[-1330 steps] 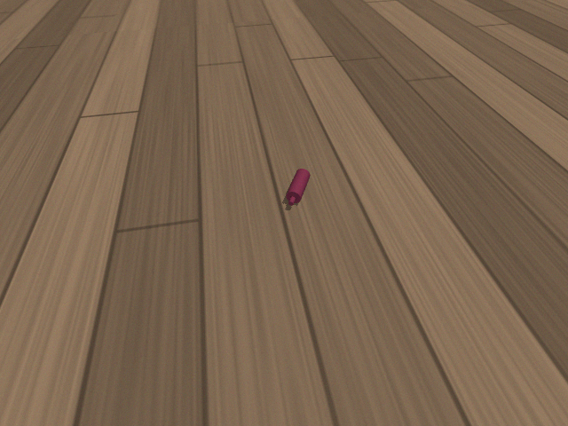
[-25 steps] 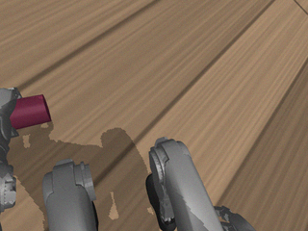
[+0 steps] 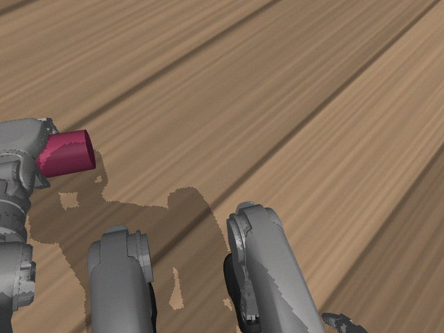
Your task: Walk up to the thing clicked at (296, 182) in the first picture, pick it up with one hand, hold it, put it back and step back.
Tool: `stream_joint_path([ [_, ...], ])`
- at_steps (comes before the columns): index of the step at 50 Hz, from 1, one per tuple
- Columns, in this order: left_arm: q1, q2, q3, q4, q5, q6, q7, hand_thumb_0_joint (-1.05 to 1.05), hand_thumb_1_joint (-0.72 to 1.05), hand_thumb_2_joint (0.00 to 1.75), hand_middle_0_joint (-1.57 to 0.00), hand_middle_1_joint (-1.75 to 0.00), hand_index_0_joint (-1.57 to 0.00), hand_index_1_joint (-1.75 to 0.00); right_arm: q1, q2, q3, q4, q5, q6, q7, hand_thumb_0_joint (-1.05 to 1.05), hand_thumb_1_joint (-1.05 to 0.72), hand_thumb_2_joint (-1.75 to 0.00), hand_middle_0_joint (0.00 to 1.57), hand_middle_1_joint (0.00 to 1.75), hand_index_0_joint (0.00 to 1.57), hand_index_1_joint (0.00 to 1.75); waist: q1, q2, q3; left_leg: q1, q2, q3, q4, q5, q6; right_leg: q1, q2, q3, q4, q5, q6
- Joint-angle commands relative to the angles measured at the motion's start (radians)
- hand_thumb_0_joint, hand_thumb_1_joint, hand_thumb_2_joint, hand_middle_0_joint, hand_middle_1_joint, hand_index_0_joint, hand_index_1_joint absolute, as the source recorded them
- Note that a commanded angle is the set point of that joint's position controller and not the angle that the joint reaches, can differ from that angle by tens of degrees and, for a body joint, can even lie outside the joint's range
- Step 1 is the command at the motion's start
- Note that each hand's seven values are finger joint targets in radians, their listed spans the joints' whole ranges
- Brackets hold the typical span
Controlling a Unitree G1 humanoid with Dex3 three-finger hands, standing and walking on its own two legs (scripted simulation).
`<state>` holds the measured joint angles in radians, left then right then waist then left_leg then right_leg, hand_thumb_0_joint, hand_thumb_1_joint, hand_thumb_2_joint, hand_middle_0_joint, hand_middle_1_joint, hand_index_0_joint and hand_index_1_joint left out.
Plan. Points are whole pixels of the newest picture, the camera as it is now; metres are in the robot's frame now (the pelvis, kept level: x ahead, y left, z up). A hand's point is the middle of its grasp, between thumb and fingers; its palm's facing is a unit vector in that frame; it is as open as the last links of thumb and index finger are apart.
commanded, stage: lift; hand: left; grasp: from above
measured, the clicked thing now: (20, 161) +0.47 +0.32 -0.16
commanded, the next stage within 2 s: hold in 1.50 s
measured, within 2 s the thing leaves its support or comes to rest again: neither
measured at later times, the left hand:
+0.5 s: hand out of the picture +0.39 +0.29 +0.01, palm faces -0.43 -0.10 -0.90, open 10.7 cm
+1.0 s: hand out of the picture +0.35 +0.27 +0.21, palm faces -0.45 -0.12 -0.88, open 10.7 cm
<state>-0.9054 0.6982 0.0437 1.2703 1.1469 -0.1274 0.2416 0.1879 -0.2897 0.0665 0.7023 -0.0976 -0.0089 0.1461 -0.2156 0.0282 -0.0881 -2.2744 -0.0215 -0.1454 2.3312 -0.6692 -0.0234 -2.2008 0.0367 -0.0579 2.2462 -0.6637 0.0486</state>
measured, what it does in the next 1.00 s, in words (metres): rises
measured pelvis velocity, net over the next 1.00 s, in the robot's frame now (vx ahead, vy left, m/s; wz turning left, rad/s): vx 0.03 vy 0.00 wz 0.10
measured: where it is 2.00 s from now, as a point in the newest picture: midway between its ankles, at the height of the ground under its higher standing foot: (197, 323)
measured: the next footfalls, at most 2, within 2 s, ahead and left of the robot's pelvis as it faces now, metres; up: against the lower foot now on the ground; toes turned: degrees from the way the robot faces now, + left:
none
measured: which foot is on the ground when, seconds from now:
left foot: down 0.00-1.00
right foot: down 0.00-1.00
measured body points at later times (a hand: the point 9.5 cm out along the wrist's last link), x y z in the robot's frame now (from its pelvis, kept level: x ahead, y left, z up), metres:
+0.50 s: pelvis +0.00 +0.00 +0.11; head +0.17 +0.05 +0.53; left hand +0.41 +0.30 +0.07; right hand +0.13 -0.26 -0.01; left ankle +0.08 +0.13 -0.32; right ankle +0.10 -0.13 -0.32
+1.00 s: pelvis +0.03 +0.00 +0.29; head +0.12 +0.01 +0.73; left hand +0.37 +0.27 +0.26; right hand +0.16 -0.25 +0.17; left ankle +0.08 +0.13 -0.32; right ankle +0.10 -0.13 -0.32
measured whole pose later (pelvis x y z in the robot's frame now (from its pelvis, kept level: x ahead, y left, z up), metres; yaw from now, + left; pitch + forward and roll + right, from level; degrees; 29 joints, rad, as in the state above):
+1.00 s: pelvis +0.03 +0.00 +0.29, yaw +6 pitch +20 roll -2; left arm -0.32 0.47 -0.13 0.70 0.98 -0.01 0.05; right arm 0.22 -0.24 -0.01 0.69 0.04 -0.01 -0.05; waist -0.07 0.04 -0.16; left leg -1.17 0.02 -0.05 1.34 -0.52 -0.02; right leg -1.14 0.02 0.01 1.31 -0.51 0.02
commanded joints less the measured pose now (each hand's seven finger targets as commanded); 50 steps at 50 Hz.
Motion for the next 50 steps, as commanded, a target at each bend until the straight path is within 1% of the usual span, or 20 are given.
stream_joint_path([
  [1,-0.271,0.259,0.028,-0.231,-0.02,0.01,-0.018,0.0,0.64,0.89,-0.97,-0.85,-0.99,-0.83,0.192,-0.241,-0.106,-0.04,0.023,0.014,-0.026,0.0,-0.91,-0.9,0.2,0.3,0.2,0.3,0.027,0.257,-0.722,0.556,-0.006,0.11,-0.304,0.175,0.049,0.394,0.017,-0.072,-0.267,0.203,-0.096],
  [3,-0.255,0.256,0.035,-0.3,-0.033,0.005,-0.038,0.0,0.63,0.91,-0.97,-0.85,-0.99,-0.83,0.195,-0.234,-0.111,-0.05,0.033,0.019,-0.031,0.0,-0.91,-0.9,0.2,0.3,0.2,0.3,0.044,0.259,-0.742,0.578,-0.007,0.114,-0.322,0.189,0.048,0.421,0.013,-0.064,-0.283,0.213,-0.095],
  [5,-0.241,0.228,0.027,-0.345,-0.049,0.002,-0.054,0.0,0.65,0.91,-0.98,-0.85,-1.0,-0.83,0.197,-0.231,-0.117,-0.062,0.037,0.023,-0.036,0.0,-0.91,-0.9,0.2,0.3,0.2,0.3,0.041,0.241,-0.734,0.598,-0.005,0.11,-0.346,0.18,0.049,0.427,0.012,-0.061,-0.308,0.202,-0.096],
  [14,-0.114,0.196,0.007,-0.537,-0.096,0.007,-0.099,0.0,0.6,0.89,-0.92,-0.86,-0.95,-0.84,0.158,-0.208,-0.138,-0.11,0.075,0.033,-0.07,0.0,-0.91,-0.9,0.2,0.3,0.2,0.3,0.084,0.227,-0.74,0.697,0.006,0.076,-0.527,0.036,0.056,0.51,0.017,-0.048,-0.42,0.113,-0.084],
  [17,-0.1,0.148,-0.017,-0.619,-0.123,0.027,-0.105,0.0,0.63,0.91,-0.95,-0.85,-0.97,-0.83,0.147,-0.196,-0.144,-0.118,0.087,0.033,-0.085,0.0,-0.9,-0.9,0.2,0.3,0.2,0.3,0.077,0.217,-0.733,0.765,0.011,0.076,-0.582,0.041,0.054,0.553,0.014,-0.042,-0.476,0.125,-0.079],
  [19,-0.037,0.162,-0.006,-0.631,-0.128,0.046,-0.106,0.0,0.62,0.91,-0.94,-0.86,-0.96,-0.84,0.138,-0.191,-0.144,-0.118,0.093,0.034,-0.098,0.0,-0.9,-0.9,0.2,0.3,0.2,0.3,0.092,0.19,-0.73,0.797,0.01,0.073,-0.616,0.055,0.054,0.604,0.014,-0.039,-0.511,0.13,-0.077],
  [20,-0.018,0.129,-0.029,-0.631,-0.13,0.053,-0.112,0.0,0.63,0.91,-0.95,-0.85,-0.97,-0.83,0.134,-0.184,-0.145,-0.116,0.095,0.035,-0.102,0.0,-0.9,-0.9,0.2,0.3,0.2,0.3,0.083,0.177,-0.701,0.805,0.012,0.078,-0.631,0.067,0.054,0.616,0.014,-0.037,-0.532,0.14,-0.076],
  [22,-0.017,0.146,-0.017,-0.67,-0.132,0.068,-0.117,0.0,0.65,0.92,-0.97,-0.83,-0.99,-0.81,0.121,-0.181,-0.148,-0.119,0.1,0.036,-0.112,0.0,-0.9,-0.9,0.2,0.3,0.2,0.3,0.094,0.185,-0.706,0.862,0.015,0.076,-0.673,0.077,0.052,0.654,0.012,-0.03,-0.564,0.15,-0.076],
  [23,0.005,0.118,-0.029,-0.668,-0.137,0.077,-0.122,0.0,0.65,0.93,-0.97,-0.83,-0.99,-0.82,0.116,-0.174,-0.147,-0.121,0.101,0.037,-0.116,0.0,-0.9,-0.9,0.2,0.3,0.2,0.3,0.09,0.182,-0.689,0.875,0.015,0.079,-0.691,0.087,0.051,0.668,0.01,-0.028,-0.581,0.157,-0.075],
  [26,0.032,0.112,-0.027,-0.733,-0.139,0.1,-0.125,0.0,0.66,0.94,-0.98,-0.84,-0.99,-0.83,0.099,-0.167,-0.15,-0.124,0.108,0.04,-0.129,0.0,-0.9,-0.9,0.2,0.3,0.2,0.3,0.105,0.199,-0.704,0.966,0.019,0.076,-0.761,0.105,0.047,0.738,0.008,-0.022,-0.64,0.174,-0.074],
  [28,0.074,0.094,-0.033,-0.728,-0.144,0.115,-0.13,0.0,0.65,0.92,-0.98,-0.83,-1.0,-0.82,0.089,-0.157,-0.146,-0.122,0.113,0.041,-0.138,0.0,-0.9,-0.9,0.2,0.3,0.2,0.3,0.106,0.18,-0.656,1.002,0.022,0.077,-0.815,0.106,0.045,0.779,0.006,-0.019,-0.69,0.171,-0.071],
  [33,0.168,0.063,-0.047,-0.799,-0.155,0.143,-0.156,0.0,0.66,0.94,-1.0,-0.82,-1.01,-0.82,0.069,-0.134,-0.143,-0.129,0.125,0.041,-0.158,0.0,-0.9,-0.9,0.2,0.3,0.2,0.3,0.121,0.15,-0.658,1.127,0.018,0.097,-0.919,0.149,0.046,0.948,0.01,0.0,-0.821,0.196,-0.07],
  [36,0.243,0.049,-0.044,-0.806,-0.168,0.148,-0.17,0.0,0.66,0.91,-1.01,-0.78,-1.01,-0.78,0.057,-0.126,-0.14,-0.126,0.134,0.034,-0.172,0.0,-0.9,-0.9,0.2,0.3,0.2,0.3,0.124,0.119,-0.587,1.183,0.023,0.093,-0.993,0.152,0.042,1.012,0.009,0.008,-0.89,0.194,-0.07],
  [38,0.246,0.035,-0.052,-0.802,-0.172,0.148,-0.172,0.0,0.65,0.92,-1.01,-0.79,-1.01,-0.79,0.051,-0.119,-0.138,-0.124,0.136,0.026,-0.181,0.0,-0.9,-0.9,0.2,0.3,0.2,0.3,0.124,0.087,-0.539,1.216,0.026,0.093,-1.041,0.132,0.044,1.058,0.012,0.015,-0.946,0.18,-0.069],
  [40,0.251,-0.006,-0.087,-0.787,-0.172,0.145,-0.171,0.0,0.63,0.93,-1.0,-0.8,-1.0,-0.8,0.054,-0.106,-0.133,-0.12,0.139,0.014,-0.191,0.0,-0.91,-0.9,0.2,0.3,0.2,0.3,0.111,0.066,-0.471,1.231,0.021,0.107,-1.076,0.131,0.047,1.097,0.012,0.028,-1.01,0.177,-0.068],
  [41,0.279,0.009,-0.072,-0.779,-0.174,0.141,-0.167,0.0,0.62,0.9,-0.98,-0.8,-0.98,-0.8,0.049,-0.103,-0.131,-0.122,0.14,0.007,-0.194,0.0,-0.9,-0.9,0.2,0.3,0.2,0.3,0.12,0.042,-0.456,1.236,0.018,0.111,-1.092,0.131,0.049,1.132,0.011,0.034,-1.04,0.166,-0.068],
  [43,0.279,-0.015,-0.087,-0.778,-0.183,0.132,-0.166,0.0,0.6,0.9,-0.96,-0.81,-0.96,-0.81,0.048,-0.097,-0.13,-0.119,0.141,-0.009,-0.201,0.0,-0.91,-0.9,0.2,0.3,0.2,0.3,0.115,0.048,-0.424,1.265,0.018,0.114,-1.136,0.13,0.047,1.173,0.009,0.046,-1.087,0.161,-0.068],
  [45,0.286,-0.012,-0.09,-0.749,-0.173,0.123,-0.161,0.0,0.6,0.9,-0.97,-0.81,-0.97,-0.81,0.05,-0.093,-0.129,-0.115,0.144,-0.02,-0.207,0.0,-0.91,-0.91,0.2,0.3,0.2,0.3,0.124,0.044,-0.38,1.286,0.01,0.126,-1.172,0.121,0.047,1.21,0.009,0.058,-1.137,0.141,-0.069],
  [47,0.289,-0.022,-0.092,-0.753,-0.165,0.113,-0.148,0.0,0.61,0.89,-0.97,-0.79,-0.97,-0.79,0.049,-0.09,-0.131,-0.112,0.144,-0.032,-0.21,0.0,-0.91,-0.9,0.2,0.3,0.2,0.3,0.13,0.045,-0.389,1.333,0.01,0.123,-1.211,0.129,0.045,1.252,0.009,0.066,-1.177,0.139,-0.069],
  [50,0.296,-0.045,-0.097,-0.742,-0.152,0.11,-0.123,0.0,0.6,0.86,-0.95,-0.81,-0.96,-0.8,0.062,-0.092,-0.137,-0.098,0.144,-0.041,-0.211,0.0,-0.9,-0.9,0.2,0.3,0.2,0.3,0.141,0.072,-0.407,1.435,0.013,0.117,-1.267,0.199,0.034,1.308,0.01,0.061,-1.214,0.21,-0.07],
])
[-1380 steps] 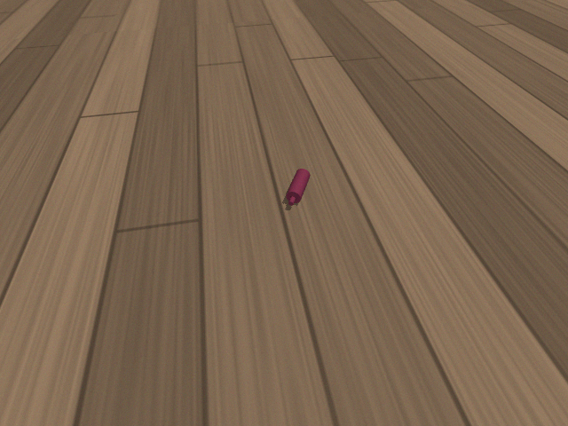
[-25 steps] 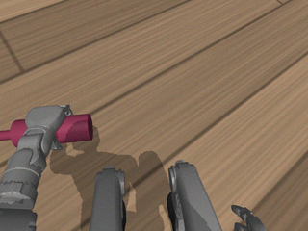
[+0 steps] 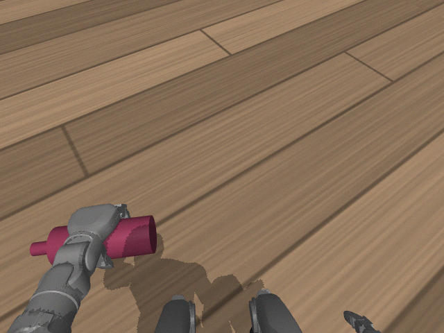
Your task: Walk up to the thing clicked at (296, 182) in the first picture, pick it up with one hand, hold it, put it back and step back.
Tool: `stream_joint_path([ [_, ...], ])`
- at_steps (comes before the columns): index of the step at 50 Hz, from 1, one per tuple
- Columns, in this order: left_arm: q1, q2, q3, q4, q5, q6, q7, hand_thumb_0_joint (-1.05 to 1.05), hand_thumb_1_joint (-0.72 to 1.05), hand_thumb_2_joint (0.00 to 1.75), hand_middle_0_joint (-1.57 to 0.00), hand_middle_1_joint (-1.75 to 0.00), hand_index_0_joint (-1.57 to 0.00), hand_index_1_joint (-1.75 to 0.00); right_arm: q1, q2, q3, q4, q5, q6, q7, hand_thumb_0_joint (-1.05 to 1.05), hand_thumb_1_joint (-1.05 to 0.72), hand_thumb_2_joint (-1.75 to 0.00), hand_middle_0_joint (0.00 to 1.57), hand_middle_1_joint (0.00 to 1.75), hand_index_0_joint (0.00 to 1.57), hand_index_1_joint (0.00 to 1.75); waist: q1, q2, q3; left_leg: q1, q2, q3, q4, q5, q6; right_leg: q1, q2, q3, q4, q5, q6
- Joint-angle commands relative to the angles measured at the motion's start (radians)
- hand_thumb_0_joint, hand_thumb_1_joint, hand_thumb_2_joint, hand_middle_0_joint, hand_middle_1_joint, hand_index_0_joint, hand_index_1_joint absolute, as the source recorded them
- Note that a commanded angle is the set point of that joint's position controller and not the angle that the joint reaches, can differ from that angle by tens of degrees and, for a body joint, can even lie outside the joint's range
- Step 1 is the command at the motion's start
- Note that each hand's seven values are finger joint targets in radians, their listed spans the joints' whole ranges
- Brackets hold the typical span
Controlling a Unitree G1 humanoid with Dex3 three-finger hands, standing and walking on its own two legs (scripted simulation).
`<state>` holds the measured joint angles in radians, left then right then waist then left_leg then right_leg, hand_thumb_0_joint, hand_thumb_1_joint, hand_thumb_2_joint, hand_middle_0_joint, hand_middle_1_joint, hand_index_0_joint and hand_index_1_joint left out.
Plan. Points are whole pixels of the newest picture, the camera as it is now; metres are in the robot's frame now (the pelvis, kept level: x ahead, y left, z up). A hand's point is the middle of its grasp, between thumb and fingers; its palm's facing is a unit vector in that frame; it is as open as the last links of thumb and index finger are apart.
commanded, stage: lift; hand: left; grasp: from above
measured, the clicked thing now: (94, 241) +0.35 +0.26 -0.09
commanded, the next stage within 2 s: hold in 0.50 s
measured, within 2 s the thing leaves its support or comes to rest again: neither
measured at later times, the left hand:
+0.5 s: hand (97, 215) +0.36 +0.22 +0.01, palm faces -0.45 -0.09 -0.89, open 10.7 cm
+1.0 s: hand (83, 205) +0.36 +0.23 +0.06, palm faces -0.45 -0.06 -0.89, open 10.7 cm
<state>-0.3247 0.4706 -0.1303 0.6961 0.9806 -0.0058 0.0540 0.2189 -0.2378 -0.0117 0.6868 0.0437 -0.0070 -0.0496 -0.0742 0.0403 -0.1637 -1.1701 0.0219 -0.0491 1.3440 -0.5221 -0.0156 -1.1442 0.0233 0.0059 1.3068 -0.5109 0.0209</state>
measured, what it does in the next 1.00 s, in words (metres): rises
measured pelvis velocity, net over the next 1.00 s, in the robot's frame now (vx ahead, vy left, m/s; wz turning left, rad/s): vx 0.05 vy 0.01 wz -0.01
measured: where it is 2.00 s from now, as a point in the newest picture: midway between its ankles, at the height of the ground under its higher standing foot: outside the picture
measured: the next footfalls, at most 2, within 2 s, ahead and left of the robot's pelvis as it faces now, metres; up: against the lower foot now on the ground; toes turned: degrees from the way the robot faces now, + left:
none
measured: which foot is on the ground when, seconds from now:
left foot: down 0.00-1.00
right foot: down 0.00-1.00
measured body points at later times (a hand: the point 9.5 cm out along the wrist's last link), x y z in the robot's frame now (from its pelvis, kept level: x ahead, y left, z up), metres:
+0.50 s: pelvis +0.04 +0.00 +0.09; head +0.10 -0.01 +0.53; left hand +0.38 +0.22 +0.06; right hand +0.13 -0.27 -0.04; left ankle +0.06 +0.13 -0.61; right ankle +0.06 -0.13 -0.61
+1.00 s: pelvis +0.05 +0.01 +0.11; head +0.07 -0.01 +0.56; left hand +0.37 +0.23 +0.11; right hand +0.17 -0.26 -0.01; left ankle +0.06 +0.13 -0.61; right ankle +0.06 -0.13 -0.61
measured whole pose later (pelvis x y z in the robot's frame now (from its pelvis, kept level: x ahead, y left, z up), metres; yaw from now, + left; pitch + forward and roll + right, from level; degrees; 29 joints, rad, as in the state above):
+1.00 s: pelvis +0.05 +0.01 +0.11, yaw -1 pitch +6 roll +0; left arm -0.26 0.40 -0.20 0.70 0.99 0.02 0.03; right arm 0.23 -0.25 -0.04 0.70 0.05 0.02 -0.04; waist -0.02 0.04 -0.08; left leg -0.48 0.02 0.01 0.71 -0.34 0.00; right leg -0.48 0.00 0.05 0.69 -0.33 0.03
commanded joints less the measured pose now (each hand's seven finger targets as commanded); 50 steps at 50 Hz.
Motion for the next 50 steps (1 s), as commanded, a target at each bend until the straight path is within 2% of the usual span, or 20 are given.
stream_joint_path([
  [1,-0.294,0.173,0.071,-0.156,0.018,-0.009,0.072,0.0,0.59,0.86,-0.94,-0.82,-0.95,-0.81,0.038,-0.146,-0.06,-0.076,0.002,-0.045,-0.016,0.0,-0.9,-0.9,0.2,0.3,0.2,0.3,-0.003,0.054,-0.33,0.355,-0.028,0.021,-0.294,0.077,0.025,0.271,0.024,-0.003,-0.289,0.084,-0.042],
  [2,-0.308,0.192,0.087,-0.15,0.018,-0.007,0.085,0.0,0.58,0.89,-0.93,-0.83,-0.94,-0.82,0.041,-0.148,-0.064,-0.068,0.002,-0.046,-0.016,0.0,-0.9,-0.9,0.2,0.3,0.2,0.3,0.001,0.049,-0.328,0.376,-0.028,0.024,-0.311,0.094,0.025,0.299,0.025,-0.005,-0.308,0.103,-0.039],
  [5,-0.319,0.161,0.061,-0.137,0.026,0.008,0.108,0.0,0.62,0.94,-0.96,-0.87,-0.97,-0.86,0.054,-0.148,-0.065,-0.057,0.002,-0.048,-0.016,0.0,-0.9,-0.9,0.2,0.3,0.2,0.3,-0.005,0.034,-0.312,0.427,-0.034,0.04,-0.345,0.151,0.027,0.359,0.024,0.001,-0.363,0.156,-0.037],
  [8,-0.308,0.155,0.055,-0.11,0.028,0.027,0.12,0.0,0.63,0.93,-0.96,-0.85,-0.97,-0.85,0.06,-0.15,-0.071,-0.044,0.0,-0.049,-0.015,0.0,-0.9,-0.9,0.2,0.3,0.2,0.3,0.01,0.037,-0.303,0.489,-0.032,0.035,-0.395,0.204,0.022,0.411,0.025,0.002,-0.4,0.208,-0.037],
  [13,-0.284,0.137,0.042,-0.078,0.016,0.049,0.112,0.0,0.63,0.94,-0.97,-0.86,-0.98,-0.85,0.059,-0.15,-0.075,-0.046,-0.002,-0.045,-0.011,0.0,-0.9,-0.9,0.2,0.3,0.2,0.3,0.021,0.015,-0.292,0.58,-0.031,0.036,-0.461,0.315,0.021,0.516,0.021,0.001,-0.458,0.312,-0.03],
  [14,-0.28,0.143,0.051,-0.074,0.013,0.051,0.109,0.0,0.61,0.94,-0.96,-0.86,-0.97,-0.85,0.065,-0.152,-0.076,-0.043,-0.003,-0.044,-0.01,0.0,-0.9,-0.9,0.2,0.3,0.2,0.3,0.018,0.024,-0.285,0.592,-0.032,0.041,-0.471,0.328,0.021,0.53,0.019,0.004,-0.471,0.325,-0.029],
  [17,-0.282,0.118,0.026,-0.083,0.005,0.052,0.101,0.0,0.62,0.94,-0.97,-0.86,-0.98,-0.85,0.066,-0.147,-0.074,-0.047,-0.003,-0.041,-0.007,0.0,-0.9,-0.9,0.2,0.3,0.2,0.3,0.012,-0.002,-0.261,0.621,-0.035,0.047,-0.502,0.353,0.026,0.577,0.016,0.008,-0.516,0.362,-0.023],
  [18,-0.278,0.136,0.044,-0.082,0.006,0.05,0.101,0.0,0.6,0.95,-0.95,-0.87,-0.96,-0.86,0.065,-0.15,-0.076,-0.05,-0.002,-0.04,-0.008,0.0,-0.9,-0.9,0.2,0.3,0.2,0.3,0.018,-0.01,-0.258,0.633,-0.036,0.044,-0.516,0.359,0.026,0.596,0.015,0.01,-0.528,0.366,-0.022],
  [20,-0.26,0.113,0.027,-0.084,0.006,0.048,0.095,0.0,0.58,0.95,-0.94,-0.85,-0.95,-0.85,0.064,-0.145,-0.075,-0.053,-0.003,-0.037,-0.005,0.0,-0.9,-0.9,0.2,0.3,0.2,0.3,0.018,-0.012,-0.239,0.649,-0.038,0.051,-0.536,0.368,0.028,0.61,0.013,0.015,-0.556,0.383,-0.021],
  [21,-0.267,0.103,0.019,-0.088,0.005,0.045,0.091,0.0,0.57,0.95,-0.93,-0.85,-0.94,-0.85,0.061,-0.148,-0.077,-0.058,-0.001,-0.038,-0.004,0.0,-0.9,-0.9,0.2,0.3,0.2,0.3,0.014,-0.01,-0.24,0.671,-0.038,0.048,-0.551,0.371,0.024,0.625,0.014,0.013,-0.562,0.377,-0.023],
  [22,-0.255,0.125,0.037,-0.092,0.012,0.045,0.093,0.0,0.58,0.94,-0.93,-0.87,-0.94,-0.86,0.059,-0.149,-0.079,-0.054,-0.002,-0.037,-0.004,0.0,-0.9,-0.9,0.2,0.3,0.2,0.3,0.026,-0.001,-0.237,0.682,-0.039,0.048,-0.561,0.381,0.023,0.633,0.013,0.013,-0.571,0.38,-0.024],
  [26,-0.255,0.113,0.029,-0.093,0.019,0.044,0.095,0.0,0.58,0.96,-0.94,-0.86,-0.94,-0.86,0.054,-0.147,-0.078,-0.058,-0.002,-0.033,-0.001,0.0,-0.9,-0.9,0.2,0.3,0.2,0.3,0.018,-0.002,-0.218,0.714,-0.04,0.053,-0.595,0.394,0.022,0.667,0.012,0.015,-0.607,0.393,-0.023],
  [27,-0.285,0.132,0.039,-0.134,0.02,0.04,0.097,0.0,0.59,0.97,-0.94,-0.87,-0.95,-0.87,0.045,-0.148,-0.08,-0.065,-0.001,-0.03,-0.002,0.0,-0.9,-0.9,0.2,0.3,0.2,0.3,0.031,0.01,-0.228,0.727,-0.04,0.054,-0.607,0.389,0.022,0.674,0.012,0.017,-0.618,0.387,-0.024],
  [28,-0.262,0.129,0.039,-0.097,0.023,0.041,0.095,0.0,0.59,1.0,-0.95,-0.89,-0.95,-0.88,0.045,-0.149,-0.08,-0.063,0.0,-0.028,-0.001,0.0,-0.9,-0.9,0.2,0.3,0.2,0.3,0.024,0.008,-0.211,0.73,-0.041,0.056,-0.616,0.382,0.021,0.678,0.011,0.015,-0.624,0.377,-0.025],
  [33,-0.287,0.133,0.028,-0.133,0.033,0.033,0.076,0.0,0.59,0.96,-0.93,-0.9,-0.94,-0.88,0.032,-0.152,-0.081,-0.065,0.001,-0.021,0.0,0.0,-0.9,-0.9,0.2,0.3,0.2,0.3,0.025,0.014,-0.215,0.786,-0.036,0.052,-0.653,0.423,0.018,0.705,0.017,0.01,-0.646,0.403,-0.028],
  [39,-0.249,0.11,0.013,-0.134,0.016,0.031,0.043,0.0,0.59,0.96,-0.92,-0.9,-0.94,-0.88,0.014,-0.153,-0.08,-0.08,0.006,-0.014,0.001,0.0,-0.9,-0.9,0.2,0.3,0.2,0.3,0.04,0.013,-0.184,0.827,-0.033,0.056,-0.695,0.452,0.016,0.733,0.022,0.005,-0.675,0.418,-0.032],
  [40,-0.257,0.112,0.014,-0.136,0.013,0.03,0.037,0.0,0.58,0.95,-0.91,-0.92,-0.93,-0.89,0.015,-0.156,-0.081,-0.082,0.006,-0.013,0.002,0.0,-0.9,-0.9,0.2,0.3,0.2,0.3,0.032,-0.005,-0.184,0.826,-0.03,0.053,-0.699,0.448,0.017,0.735,0.024,0.005,-0.676,0.413,-0.032],
  [43,-0.253,0.11,0.004,-0.147,0.014,0.025,0.021,0.0,0.59,0.98,-0.93,-0.92,-0.94,-0.9,-0.003,-0.156,-0.077,-0.101,0.011,-0.009,0.002,0.0,-0.9,-0.9,0.2,0.3,0.2,0.3,0.038,-0.02,-0.151,0.815,-0.036,0.059,-0.714,0.417,0.022,0.746,0.02,0.008,-0.698,0.392,-0.03],
  [46,-0.253,0.122,0.019,-0.174,0.011,0.021,0.013,0.0,0.59,0.99,-0.92,-0.93,-0.94,-0.91,-0.015,-0.153,-0.076,-0.109,0.01,-0.007,0.002,0.0,-0.9,-0.9,0.2,0.3,0.2,0.3,0.055,-0.008,-0.158,0.83,-0.036,0.057,-0.726,0.414,0.019,0.762,0.02,0.01,-0.707,0.382,-0.031],
  [50,-0.25,0.13,0.026,-0.203,0.017,0.02,0.007,0.0,0.59,0.99,-0.93,-0.92,-0.95,-0.9,-0.027,-0.152,-0.074,-0.112,0.011,-0.003,0.002,0.0,-0.9,-0.9,0.2,0.3,0.2,0.3,0.051,-0.004,-0.16,0.853,-0.035,0.061,-0.731,0.439,0.019,0.769,0.02,0.013,-0.713,0.405,-0.03],
])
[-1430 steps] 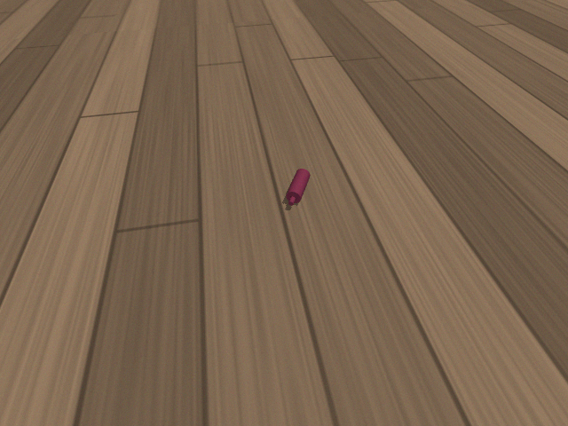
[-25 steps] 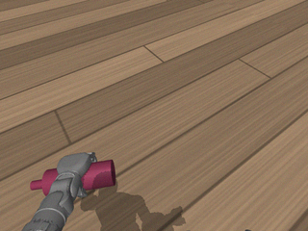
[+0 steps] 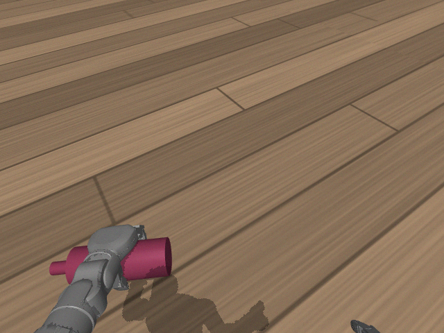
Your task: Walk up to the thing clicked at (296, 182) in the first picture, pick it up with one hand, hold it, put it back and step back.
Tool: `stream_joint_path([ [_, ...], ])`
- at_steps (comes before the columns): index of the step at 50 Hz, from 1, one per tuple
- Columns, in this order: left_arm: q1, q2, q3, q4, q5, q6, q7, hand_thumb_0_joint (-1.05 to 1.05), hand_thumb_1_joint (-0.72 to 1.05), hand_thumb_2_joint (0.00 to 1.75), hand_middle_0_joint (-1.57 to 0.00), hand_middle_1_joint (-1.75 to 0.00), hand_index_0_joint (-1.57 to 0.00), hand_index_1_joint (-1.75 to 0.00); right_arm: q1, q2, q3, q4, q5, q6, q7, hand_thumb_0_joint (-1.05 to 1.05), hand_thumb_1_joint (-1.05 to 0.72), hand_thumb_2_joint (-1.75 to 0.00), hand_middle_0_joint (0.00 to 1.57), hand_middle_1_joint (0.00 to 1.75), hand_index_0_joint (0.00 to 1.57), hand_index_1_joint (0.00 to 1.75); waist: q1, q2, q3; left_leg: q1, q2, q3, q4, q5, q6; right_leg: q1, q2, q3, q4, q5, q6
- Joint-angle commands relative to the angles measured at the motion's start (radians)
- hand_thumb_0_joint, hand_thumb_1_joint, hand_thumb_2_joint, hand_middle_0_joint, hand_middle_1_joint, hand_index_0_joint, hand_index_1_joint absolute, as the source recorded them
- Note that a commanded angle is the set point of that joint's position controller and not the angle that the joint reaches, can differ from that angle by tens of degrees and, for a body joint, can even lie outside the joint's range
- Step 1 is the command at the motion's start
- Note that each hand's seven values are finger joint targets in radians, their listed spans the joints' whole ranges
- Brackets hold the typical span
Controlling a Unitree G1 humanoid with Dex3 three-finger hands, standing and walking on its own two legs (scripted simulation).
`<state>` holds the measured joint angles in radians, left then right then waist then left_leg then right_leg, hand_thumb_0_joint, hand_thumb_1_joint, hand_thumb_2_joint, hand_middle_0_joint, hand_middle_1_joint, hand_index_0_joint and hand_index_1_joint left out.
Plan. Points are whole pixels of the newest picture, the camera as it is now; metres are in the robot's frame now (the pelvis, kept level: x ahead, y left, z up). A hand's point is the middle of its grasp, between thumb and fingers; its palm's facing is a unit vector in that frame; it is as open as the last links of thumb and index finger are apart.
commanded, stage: hold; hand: left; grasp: from above
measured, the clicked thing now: (111, 262) +0.31 +0.25 -0.07
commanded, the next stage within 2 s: crouch in 1.50 s
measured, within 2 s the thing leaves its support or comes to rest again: neither
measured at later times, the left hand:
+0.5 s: hand (120, 267) +0.28 +0.22 -0.03, palm faces -0.45 -0.06 -0.89, open 10.8 cm
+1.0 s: hand (121, 260) +0.29 +0.21 -0.01, palm faces -0.44 -0.07 -0.90, open 10.8 cm
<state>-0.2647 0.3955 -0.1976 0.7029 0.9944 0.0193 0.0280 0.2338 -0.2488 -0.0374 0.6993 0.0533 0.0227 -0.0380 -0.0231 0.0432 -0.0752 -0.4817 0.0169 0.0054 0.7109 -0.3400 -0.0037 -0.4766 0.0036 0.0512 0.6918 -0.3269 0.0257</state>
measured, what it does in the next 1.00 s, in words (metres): stands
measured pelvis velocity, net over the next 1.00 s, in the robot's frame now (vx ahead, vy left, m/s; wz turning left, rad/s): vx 0.00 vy -0.01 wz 0.00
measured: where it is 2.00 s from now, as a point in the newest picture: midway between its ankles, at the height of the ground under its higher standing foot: outside the picture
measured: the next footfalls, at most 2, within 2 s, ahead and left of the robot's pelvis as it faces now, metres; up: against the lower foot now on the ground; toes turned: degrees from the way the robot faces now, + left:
none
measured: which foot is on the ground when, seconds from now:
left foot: down 0.00-1.00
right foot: down 0.00-1.00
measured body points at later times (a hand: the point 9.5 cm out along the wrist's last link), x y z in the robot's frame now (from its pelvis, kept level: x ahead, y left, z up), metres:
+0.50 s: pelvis -0.01 -0.01 +0.01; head +0.01 -0.03 +0.46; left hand +0.30 +0.22 +0.02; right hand +0.13 -0.26 -0.11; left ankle +0.01 +0.12 -0.72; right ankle +0.01 -0.14 -0.72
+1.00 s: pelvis +0.00 -0.01 +0.02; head +0.01 -0.04 +0.46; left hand +0.31 +0.21 +0.04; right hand +0.15 -0.26 -0.10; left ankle +0.01 +0.12 -0.72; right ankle +0.01 -0.14 -0.72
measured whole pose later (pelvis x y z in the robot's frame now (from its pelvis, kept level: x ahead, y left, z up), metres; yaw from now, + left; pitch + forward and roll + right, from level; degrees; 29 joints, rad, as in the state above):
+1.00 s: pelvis +0.00 -0.01 +0.02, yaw +0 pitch +2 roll +0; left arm -0.21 0.41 -0.20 0.56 0.98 0.01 -0.07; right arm 0.18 -0.26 -0.02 0.68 0.07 0.03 -0.06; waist 0.00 0.06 -0.02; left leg -0.31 0.02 0.01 0.54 -0.26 -0.02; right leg -0.33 0.00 0.05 0.56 -0.26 0.01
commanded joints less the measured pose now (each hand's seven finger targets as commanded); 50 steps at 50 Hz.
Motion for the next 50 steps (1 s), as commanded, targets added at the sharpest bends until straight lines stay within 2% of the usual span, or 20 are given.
stream_joint_path([
  [1,-0.318,0.207,0.09,-0.222,0.005,-0.006,0.028,0.0,0.59,1.0,-0.93,-0.93,-0.94,-0.91,-0.041,-0.143,-0.048,-0.127,0.002,-0.031,-0.01,0.0,-0.9,-0.9,0.2,0.3,0.2,0.3,-0.002,-0.015,-0.252,0.172,-0.03,0.01,-0.099,0.263,0.01,0.108,0.038,-0.032,-0.1,0.23,-0.034],
  [2,-0.324,0.219,0.099,-0.241,0.003,-0.007,0.029,0.0,0.6,1.01,-0.93,-0.95,-0.95,-0.93,-0.049,-0.142,-0.047,-0.133,0.003,-0.03,-0.012,0.0,-0.9,-0.9,0.2,0.3,0.2,0.3,0.005,-0.013,-0.258,0.175,-0.032,0.008,-0.103,0.258,0.01,0.115,0.038,-0.031,-0.107,0.225,-0.032],
  [3,-0.318,0.217,0.098,-0.231,0.011,-0.006,0.028,0.0,0.59,1.01,-0.92,-0.95,-0.94,-0.93,-0.046,-0.142,-0.045,-0.135,0.005,-0.029,-0.011,0.0,-0.9,-0.9,0.2,0.3,0.2,0.3,0.001,-0.018,-0.247,0.166,-0.033,0.01,-0.106,0.251,0.011,0.111,0.036,-0.027,-0.107,0.222,-0.033],
  [8,-0.298,0.203,0.093,-0.24,0.01,0.0,0.018,0.0,0.58,1.02,-0.91,-0.96,-0.93,-0.95,-0.057,-0.139,-0.045,-0.138,0.005,-0.027,-0.011,0.0,-0.9,-0.9,0.2,0.3,0.2,0.3,0.009,-0.009,-0.242,0.189,-0.029,0.009,-0.126,0.252,0.008,0.119,0.039,-0.031,-0.116,0.212,-0.037],
  [13,-0.291,0.205,0.091,-0.268,-0.002,-0.006,-0.008,0.0,0.6,1.03,-0.92,-0.99,-0.94,-0.96,-0.078,-0.14,-0.041,-0.149,0.007,-0.029,-0.013,0.0,-0.9,-0.9,0.2,0.3,0.2,0.3,0.015,-0.002,-0.219,0.192,-0.03,0.014,-0.151,0.204,0.01,0.124,0.037,-0.029,-0.138,0.167,-0.036],
  [15,-0.283,0.209,0.094,-0.276,-0.003,-0.007,-0.019,0.0,0.58,1.0,-0.9,-0.97,-0.93,-0.95,-0.082,-0.138,-0.039,-0.154,0.008,-0.029,-0.016,0.0,-0.9,-0.9,0.2,0.3,0.2,0.3,0.015,-0.014,-0.217,0.196,-0.031,0.013,-0.154,0.214,0.012,0.132,0.036,-0.029,-0.143,0.176,-0.034],
  [20,-0.278,0.214,0.107,-0.293,-0.007,-0.011,-0.015,0.0,0.6,1.01,-0.91,-1.01,-0.94,-0.98,-0.103,-0.135,-0.033,-0.167,0.011,-0.034,-0.019,0.0,-0.9,-0.9,0.2,0.3,0.2,0.3,0.017,-0.018,-0.183,0.193,-0.031,0.01,-0.178,0.149,0.011,0.12,0.036,-0.026,-0.169,0.111,-0.036],
  [25,-0.277,0.224,0.11,-0.322,-0.006,-0.018,-0.02,0.0,0.6,1.04,-0.91,-1.03,-0.94,-1.0,-0.107,-0.135,-0.033,-0.164,0.012,-0.036,-0.023,0.0,-0.91,-0.9,0.2,0.3,0.2,0.3,0.02,-0.026,-0.218,0.229,-0.037,0.021,-0.174,0.202,0.015,0.152,0.031,-0.023,-0.174,0.161,-0.029],
  [29,-0.279,0.214,0.109,-0.327,-0.008,-0.019,-0.015,0.0,0.59,1.05,-0.91,-1.03,-0.94,-1.01,-0.115,-0.131,-0.031,-0.161,0.013,-0.038,-0.025,0.0,-0.91,-0.9,0.2,0.3,0.2,0.3,0.019,-0.025,-0.197,0.238,-0.038,0.023,-0.188,0.185,0.015,0.152,0.029,-0.021,-0.19,0.146,-0.029],
  [38,-0.269,0.221,0.104,-0.339,-0.016,-0.011,-0.039,0.0,0.57,1.05,-0.88,-1.05,-0.91,-1.02,-0.129,-0.133,-0.029,-0.158,0.017,-0.035,-0.03,0.0,-0.9,-0.9,0.2,0.3,0.2,0.3,0.024,-0.029,-0.2,0.274,-0.039,0.029,-0.209,0.235,0.019,0.189,0.025,-0.022,-0.213,0.2,-0.025],
  [44,-0.255,0.217,0.11,-0.33,-0.02,-0.009,-0.052,0.0,0.53,1.02,-0.85,-1.04,-0.89,-1.0,-0.146,-0.126,-0.025,-0.17,0.018,-0.032,-0.031,0.0,-0.91,-0.9,0.2,0.3,0.2,0.3,0.033,-0.022,-0.166,0.276,-0.037,0.027,-0.234,0.218,0.016,0.195,0.029,-0.028,-0.23,0.173,-0.029],
  [45,-0.28,0.226,0.108,-0.354,-0.018,-0.012,-0.053,0.0,0.52,1.02,-0.84,-1.03,-0.87,-1.0,-0.145,-0.127,-0.023,-0.17,0.018,-0.031,-0.031,0.0,-0.9,-0.9,0.2,0.3,0.2,0.3,0.024,-0.027,-0.17,0.281,-0.037,0.028,-0.233,0.212,0.019,0.196,0.026,-0.024,-0.237,0.17,-0.027],
  [46,-0.259,0.23,0.117,-0.335,-0.013,-0.011,-0.054,0.0,0.52,1.02,-0.84,-1.03,-0.88,-1.0,-0.144,-0.124,-0.022,-0.169,0.019,-0.032,-0.032,0.0,-0.91,-0.9,0.2,0.3,0.2,0.3,0.033,-0.042,-0.171,0.278,-0.039,0.028,-0.232,0.223,0.021,0.207,0.024,-0.024,-0.238,0.183,-0.024],
  [50,-0.269,0.218,0.108,-0.364,-0.017,-0.012,-0.057,0.0,0.54,1.05,-0.86,-1.05,-0.89,-1.02,-0.142,-0.124,-0.024,-0.167,0.018,-0.03,-0.033,0.0,-0.91,-0.9,0.2,0.3,0.2,0.3,0.026,-0.031,-0.206,0.312,-0.042,0.032,-0.227,0.27,0.021,0.222,0.022,-0.019,-0.238,0.237,-0.02],
])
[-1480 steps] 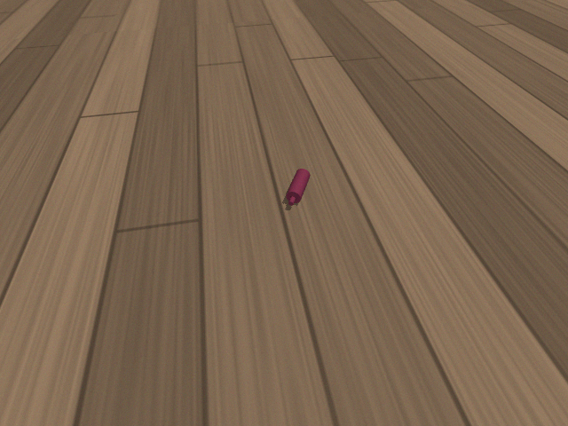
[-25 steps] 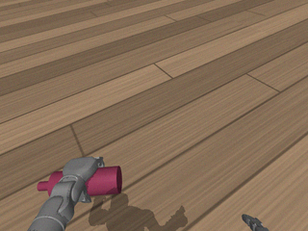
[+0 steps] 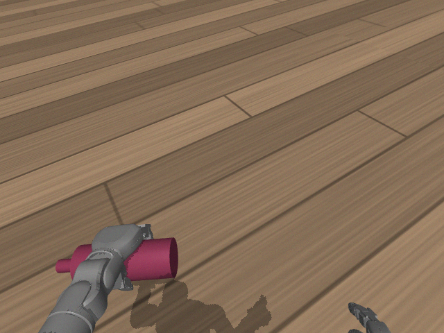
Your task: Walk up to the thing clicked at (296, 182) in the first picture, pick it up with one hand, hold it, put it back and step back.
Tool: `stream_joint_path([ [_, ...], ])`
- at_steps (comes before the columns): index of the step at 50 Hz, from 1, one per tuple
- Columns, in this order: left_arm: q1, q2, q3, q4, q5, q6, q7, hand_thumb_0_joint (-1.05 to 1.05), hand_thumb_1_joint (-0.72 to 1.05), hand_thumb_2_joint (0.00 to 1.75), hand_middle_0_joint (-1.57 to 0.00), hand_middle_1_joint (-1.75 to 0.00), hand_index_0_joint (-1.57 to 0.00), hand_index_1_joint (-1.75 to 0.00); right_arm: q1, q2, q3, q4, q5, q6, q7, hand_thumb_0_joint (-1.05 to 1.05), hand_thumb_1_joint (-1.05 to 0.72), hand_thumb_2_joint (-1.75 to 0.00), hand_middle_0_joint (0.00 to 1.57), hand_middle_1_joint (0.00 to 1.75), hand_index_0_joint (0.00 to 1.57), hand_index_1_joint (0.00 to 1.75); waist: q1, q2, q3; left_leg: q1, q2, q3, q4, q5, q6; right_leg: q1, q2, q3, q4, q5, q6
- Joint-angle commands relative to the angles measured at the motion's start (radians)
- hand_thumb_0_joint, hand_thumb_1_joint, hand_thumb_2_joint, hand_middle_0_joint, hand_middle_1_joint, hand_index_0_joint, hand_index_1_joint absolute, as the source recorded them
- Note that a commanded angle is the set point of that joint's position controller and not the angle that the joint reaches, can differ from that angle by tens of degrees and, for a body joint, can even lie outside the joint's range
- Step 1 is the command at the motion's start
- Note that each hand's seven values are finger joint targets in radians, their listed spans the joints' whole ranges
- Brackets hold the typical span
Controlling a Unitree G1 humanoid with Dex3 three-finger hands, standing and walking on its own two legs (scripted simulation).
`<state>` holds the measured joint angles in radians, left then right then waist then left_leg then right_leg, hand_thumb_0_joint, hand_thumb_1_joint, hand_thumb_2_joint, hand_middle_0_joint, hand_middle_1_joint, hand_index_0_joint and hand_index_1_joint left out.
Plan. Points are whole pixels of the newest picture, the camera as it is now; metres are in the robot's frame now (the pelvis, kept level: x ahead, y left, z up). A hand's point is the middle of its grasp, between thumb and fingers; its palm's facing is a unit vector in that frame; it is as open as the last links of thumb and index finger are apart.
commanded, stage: hold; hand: left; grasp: from above
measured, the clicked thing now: (116, 261) +0.30 +0.25 -0.04
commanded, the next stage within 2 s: crouch in 0.50 s
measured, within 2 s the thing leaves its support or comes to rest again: neither
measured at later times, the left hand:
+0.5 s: hand (123, 257) +0.30 +0.23 -0.02, palm faces -0.44 -0.07 -0.90, open 10.8 cm
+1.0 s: hand (136, 276) +0.30 +0.23 -0.13, palm faces -0.45 +0.01 -0.89, open 10.8 cm
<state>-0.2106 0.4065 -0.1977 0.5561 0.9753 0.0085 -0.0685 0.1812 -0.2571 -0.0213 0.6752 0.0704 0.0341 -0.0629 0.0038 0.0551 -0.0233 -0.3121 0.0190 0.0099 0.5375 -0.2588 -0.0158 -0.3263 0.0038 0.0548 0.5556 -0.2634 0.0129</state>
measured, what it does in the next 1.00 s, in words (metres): stands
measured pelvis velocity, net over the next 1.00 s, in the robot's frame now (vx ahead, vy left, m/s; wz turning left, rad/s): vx -0.01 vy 0.00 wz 0.03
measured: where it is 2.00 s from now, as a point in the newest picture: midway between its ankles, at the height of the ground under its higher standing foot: outside the picture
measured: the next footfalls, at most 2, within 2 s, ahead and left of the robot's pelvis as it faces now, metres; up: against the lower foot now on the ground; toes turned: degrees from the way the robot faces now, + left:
none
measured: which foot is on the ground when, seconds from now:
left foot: down 0.00-1.00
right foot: down 0.00-1.00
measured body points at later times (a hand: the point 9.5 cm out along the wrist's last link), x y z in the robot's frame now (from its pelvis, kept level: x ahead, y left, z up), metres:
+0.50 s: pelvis +0.01 +0.00 +0.00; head +0.02 -0.02 +0.45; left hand +0.32 +0.23 +0.03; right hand +0.15 -0.25 -0.11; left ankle +0.01 +0.13 -0.73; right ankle +0.02 -0.13 -0.73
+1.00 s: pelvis -0.01 +0.00 -0.04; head +0.05 +0.00 +0.41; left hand +0.32 +0.23 -0.07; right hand +0.12 -0.27 -0.15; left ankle +0.01 +0.13 -0.73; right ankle +0.02 -0.13 -0.73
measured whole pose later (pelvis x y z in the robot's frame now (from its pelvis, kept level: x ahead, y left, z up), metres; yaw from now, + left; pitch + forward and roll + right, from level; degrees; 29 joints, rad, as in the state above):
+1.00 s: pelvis -0.01 +0.00 -0.04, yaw +1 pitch +12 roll +0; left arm -0.39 0.39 -0.18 0.93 1.13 -0.08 0.20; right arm 0.18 -0.26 -0.05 0.67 0.02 0.06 -0.03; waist -0.03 0.00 -0.07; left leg -0.70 0.02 -0.02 0.86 -0.36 -0.03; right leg -0.70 0.01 0.02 0.86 -0.37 0.01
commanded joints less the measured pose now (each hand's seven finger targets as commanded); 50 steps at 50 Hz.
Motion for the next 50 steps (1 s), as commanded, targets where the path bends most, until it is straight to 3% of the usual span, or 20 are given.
stream_joint_path([
  [1,-0.321,0.194,0.096,-0.213,0.005,0.0,0.039,0.0,0.54,1.04,-0.86,-1.04,-0.9,-1.01,-0.088,-0.119,-0.042,-0.141,0.002,-0.041,-0.007,0.0,-0.91,-0.9,0.2,0.3,0.2,0.3,0.002,-0.047,-0.255,0.147,-0.042,0.028,-0.057,0.199,0.032,0.076,0.024,-0.025,-0.099,0.183,-0.009],
  [5,-0.321,0.211,0.113,-0.194,0.008,0.003,0.045,0.0,0.51,1.04,-0.84,-1.03,-0.87,-1.0,-0.08,-0.119,-0.045,-0.135,0.002,-0.035,-0.007,0.0,-0.9,-0.9,0.2,0.3,0.2,0.3,0.004,-0.043,-0.25,0.155,-0.039,0.025,-0.065,0.224,0.031,0.084,0.027,-0.034,-0.102,0.203,-0.013],
  [13,-0.345,0.199,0.095,-0.175,0.014,-0.005,0.041,0.0,0.53,1.08,-0.85,-1.07,-0.88,-1.04,-0.079,-0.117,-0.045,-0.136,0.003,-0.027,-0.007,0.0,-0.9,-0.9,0.2,0.3,0.2,0.3,0.002,-0.026,-0.234,0.159,-0.037,0.021,-0.079,0.234,0.027,0.081,0.03,-0.037,-0.106,0.205,-0.02],
  [17,-0.335,0.217,0.117,-0.19,0.011,-0.01,0.044,0.0,0.55,1.1,-0.88,-1.06,-0.9,-1.03,-0.073,-0.119,-0.049,-0.133,0.001,-0.026,-0.007,0.0,-0.9,-0.9,0.2,0.3,0.2,0.3,0.009,-0.016,-0.271,0.178,-0.039,0.026,-0.077,0.258,0.029,0.106,0.026,-0.034,-0.107,0.232,-0.019],
  [19,-0.343,0.193,0.092,-0.175,0.007,-0.013,0.041,0.0,0.55,1.1,-0.87,-1.07,-0.9,-1.04,-0.071,-0.119,-0.049,-0.137,0.002,-0.024,-0.008,0.0,-0.9,-0.9,0.2,0.3,0.2,0.3,-0.005,-0.029,-0.259,0.18,-0.033,0.023,-0.078,0.274,0.029,0.1,0.03,-0.04,-0.103,0.246,-0.019],
  [22,-0.334,0.219,0.117,-0.16,0.005,-0.016,0.048,0.0,0.52,1.09,-0.85,-1.05,-0.88,-1.03,-0.07,-0.121,-0.05,-0.138,0.005,-0.019,-0.009,0.0,-0.9,-0.9,0.2,0.3,0.2,0.3,0.014,-0.02,-0.241,0.166,-0.033,0.021,-0.09,0.258,0.026,0.107,0.031,-0.043,-0.111,0.223,-0.023],
  [25,-0.319,0.195,0.097,-0.177,0.001,-0.018,0.049,0.0,0.55,1.09,-0.87,-1.06,-0.9,-1.03,-0.079,-0.122,-0.05,-0.146,0.004,-0.019,-0.007,0.0,-0.9,-0.9,0.2,0.3,0.2,0.3,0.007,-0.03,-0.24,0.175,-0.031,0.021,-0.095,0.24,0.025,0.103,0.032,-0.041,-0.117,0.203,-0.023],
  [29,-0.321,0.206,0.103,-0.156,0.004,-0.018,0.05,0.0,0.56,1.11,-0.89,-1.06,-0.91,-1.04,-0.081,-0.121,-0.05,-0.145,0.005,-0.014,-0.008,0.0,-0.9,-0.9,0.2,0.3,0.2,0.3,0.011,-0.029,-0.22,0.165,-0.033,0.021,-0.098,0.233,0.027,0.097,0.028,-0.041,-0.122,0.199,-0.023],
  [30,-0.336,0.197,0.092,-0.178,0.0,-0.021,0.049,0.0,0.62,1.03,-0.87,-1.11,-0.93,-1.05,-0.077,-0.121,-0.05,-0.148,0.005,-0.015,-0.008,0.0,-0.92,-0.91,0.2,0.3,0.2,0.3,0.003,-0.039,-0.231,0.171,-0.033,0.021,-0.096,0.232,0.028,0.095,0.029,-0.038,-0.122,0.201,-0.021],
  [31,-0.331,0.201,0.094,-0.171,0.002,-0.022,0.049,0.0,0.54,1.0,-0.79,-1.06,-0.85,-1.01,-0.076,-0.121,-0.05,-0.148,0.005,-0.015,-0.008,0.0,-0.88,-0.9,0.2,0.3,0.2,0.3,0.007,-0.042,-0.229,0.168,-0.031,0.021,-0.098,0.232,0.028,0.098,0.029,-0.04,-0.123,0.199,-0.021],
  [34,-0.306,0.186,0.091,-0.125,0.006,-0.03,0.059,0.0,0.46,1.07,-0.8,-1.03,-0.82,-1.01,-0.072,-0.122,-0.05,-0.148,0.005,-0.009,-0.008,0.0,-0.89,-0.9,0.2,0.3,0.2,0.3,-0.007,-0.081,-0.202,0.16,-0.036,0.025,-0.091,0.215,0.033,0.077,0.024,-0.034,-0.131,0.19,-0.015],
  [37,-0.302,0.175,0.093,-0.069,0.026,-0.045,0.093,0.0,0.43,1.07,-0.78,-1.03,-0.8,-1.01,-0.062,-0.117,-0.046,-0.138,0.0,-0.001,-0.008,0.0,-0.89,-0.9,0.2,0.3,0.2,0.3,-0.016,-0.101,-0.177,0.127,-0.04,0.024,-0.072,0.203,0.034,0.04,0.021,-0.035,-0.117,0.184,-0.014],
  [41,-0.34,0.161,0.099,0.066,0.068,-0.077,0.181,0.0,0.44,1.04,-0.79,-1.02,-0.81,-1.0,-0.036,-0.121,-0.052,-0.111,-0.019,0.008,0.002,0.0,-0.89,-0.9,0.2,0.3,0.2,0.3,-0.036,-0.094,-0.172,0.02,-0.043,0.025,0.019,0.158,0.03,-0.052,0.017,-0.04,-0.029,0.145,-0.02],
  [43,-0.421,0.18,0.109,0.093,0.094,-0.091,0.231,0.0,0.43,1.03,-0.77,-1.03,-0.8,-1.0,-0.02,-0.127,-0.06,-0.099,-0.029,0.01,0.008,0.0,-0.89,-0.9,0.2,0.3,0.2,0.3,-0.043,-0.078,-0.227,-0.056,-0.045,0.027,0.107,0.149,0.027,-0.122,0.016,-0.037,0.044,0.143,-0.018],
  [45,-0.426,0.155,0.095,0.178,0.127,-0.092,0.279,0.0,0.42,1.02,-0.77,-1.02,-0.8,-1.0,0.004,-0.128,-0.07,-0.09,-0.039,0.009,0.017,0.0,-0.89,-0.9,0.2,0.3,0.2,0.3,-0.054,-0.077,-0.263,-0.157,-0.052,0.035,0.211,0.122,0.023,-0.204,0.013,-0.034,0.129,0.125,-0.015],
  [47,-0.537,0.166,0.09,0.195,0.162,-0.099,0.331,0.0,0.42,1.02,-0.77,-1.04,-0.8,-1.01,0.031,-0.132,-0.08,-0.081,-0.052,0.006,0.028,0.0,-0.89,-0.9,0.2,0.3,0.2,0.3,-0.069,-0.056,-0.356,-0.252,-0.05,0.034,0.323,0.106,0.021,-0.288,0.012,-0.029,0.23,0.12,-0.017],
  [50,-0.585,0.148,0.084,0.301,0.186,-0.092,0.391,0.0,0.45,1.04,-0.8,-1.04,-0.83,-1.02,0.066,-0.142,-0.09,-0.078,-0.058,0.004,0.041,0.0,-0.9,-0.9,0.2,0.3,0.2,0.3,-0.09,-0.051,-0.406,-0.403,-0.047,0.03,0.449,0.055,0.024,-0.415,0.014,-0.031,0.346,0.074,-0.021],
])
